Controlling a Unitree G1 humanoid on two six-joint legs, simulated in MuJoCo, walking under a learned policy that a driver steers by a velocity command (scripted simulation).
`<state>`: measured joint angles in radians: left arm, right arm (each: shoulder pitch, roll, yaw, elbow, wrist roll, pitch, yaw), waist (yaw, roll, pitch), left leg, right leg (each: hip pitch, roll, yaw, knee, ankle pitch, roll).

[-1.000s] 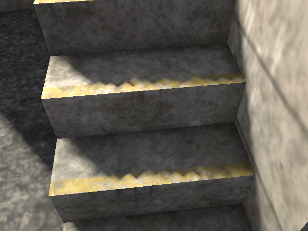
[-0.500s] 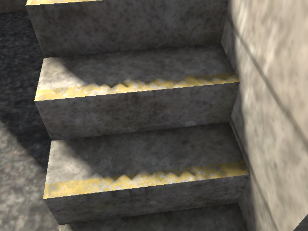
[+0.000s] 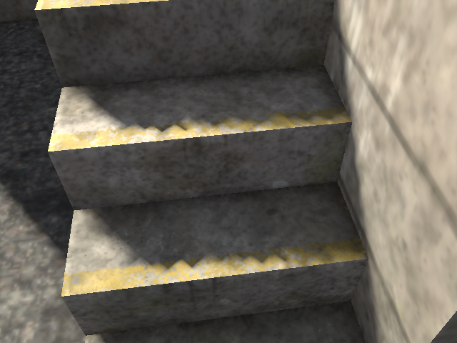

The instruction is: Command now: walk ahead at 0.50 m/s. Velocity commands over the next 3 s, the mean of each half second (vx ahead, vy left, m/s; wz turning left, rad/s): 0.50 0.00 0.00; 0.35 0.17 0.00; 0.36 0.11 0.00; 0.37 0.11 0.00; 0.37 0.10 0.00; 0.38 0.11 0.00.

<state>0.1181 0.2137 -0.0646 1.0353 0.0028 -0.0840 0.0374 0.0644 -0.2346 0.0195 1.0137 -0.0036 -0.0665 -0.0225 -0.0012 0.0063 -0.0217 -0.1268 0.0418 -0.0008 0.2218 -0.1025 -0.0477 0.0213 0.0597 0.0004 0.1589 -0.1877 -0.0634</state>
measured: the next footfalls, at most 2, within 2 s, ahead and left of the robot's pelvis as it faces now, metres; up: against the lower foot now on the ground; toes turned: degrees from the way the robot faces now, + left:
left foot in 1.00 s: +0.08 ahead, +0.24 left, +0.00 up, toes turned +2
right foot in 1.26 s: +0.03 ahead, +0.03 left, +0.00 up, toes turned -4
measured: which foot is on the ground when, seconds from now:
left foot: down 0.00-0.62, up 0.64-0.98, down 1.00-1.00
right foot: down 0.00-1.00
